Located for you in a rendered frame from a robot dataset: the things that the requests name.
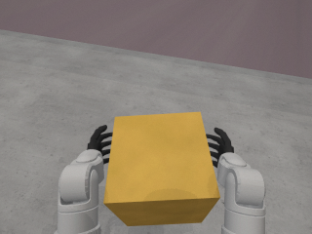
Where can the carton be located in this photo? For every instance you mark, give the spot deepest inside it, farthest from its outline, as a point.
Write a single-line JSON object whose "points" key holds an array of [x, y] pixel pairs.
{"points": [[160, 170]]}

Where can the robot left forearm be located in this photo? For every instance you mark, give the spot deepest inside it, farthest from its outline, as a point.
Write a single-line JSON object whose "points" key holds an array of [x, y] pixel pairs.
{"points": [[78, 195]]}

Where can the robot right forearm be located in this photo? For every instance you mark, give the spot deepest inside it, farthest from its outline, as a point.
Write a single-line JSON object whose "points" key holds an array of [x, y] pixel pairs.
{"points": [[244, 196]]}

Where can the left robot hand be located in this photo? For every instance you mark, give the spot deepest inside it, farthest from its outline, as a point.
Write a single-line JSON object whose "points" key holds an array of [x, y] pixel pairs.
{"points": [[97, 144]]}

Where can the right robot hand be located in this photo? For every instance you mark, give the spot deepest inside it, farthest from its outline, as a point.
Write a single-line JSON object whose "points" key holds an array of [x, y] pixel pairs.
{"points": [[223, 147]]}

